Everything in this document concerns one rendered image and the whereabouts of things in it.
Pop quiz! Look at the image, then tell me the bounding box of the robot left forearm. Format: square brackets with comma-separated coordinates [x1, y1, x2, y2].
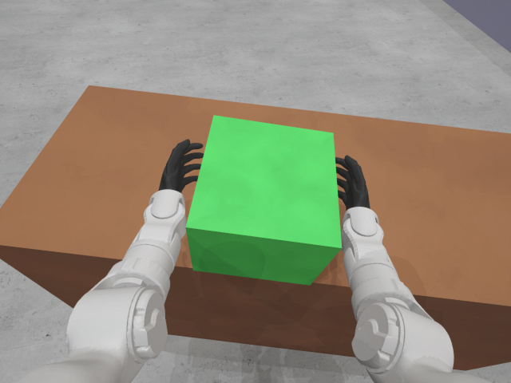
[66, 189, 186, 352]

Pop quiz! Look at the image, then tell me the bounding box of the right robot upper arm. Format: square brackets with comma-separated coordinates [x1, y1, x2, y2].
[351, 302, 492, 383]

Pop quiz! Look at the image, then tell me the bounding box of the left robot upper arm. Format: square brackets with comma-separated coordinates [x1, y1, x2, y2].
[15, 286, 168, 383]

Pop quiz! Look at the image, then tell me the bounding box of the robot right forearm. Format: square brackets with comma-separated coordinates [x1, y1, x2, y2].
[341, 207, 454, 367]

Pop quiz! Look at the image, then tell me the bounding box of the carton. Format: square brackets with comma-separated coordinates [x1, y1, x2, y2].
[186, 115, 342, 286]

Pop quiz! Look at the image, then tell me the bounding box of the right robot hand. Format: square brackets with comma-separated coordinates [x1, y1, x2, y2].
[335, 155, 370, 211]

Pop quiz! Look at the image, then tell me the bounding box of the pedestal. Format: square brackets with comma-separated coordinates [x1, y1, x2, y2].
[0, 85, 511, 371]

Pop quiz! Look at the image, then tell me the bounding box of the left robot hand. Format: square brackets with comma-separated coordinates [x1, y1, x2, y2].
[159, 139, 204, 193]

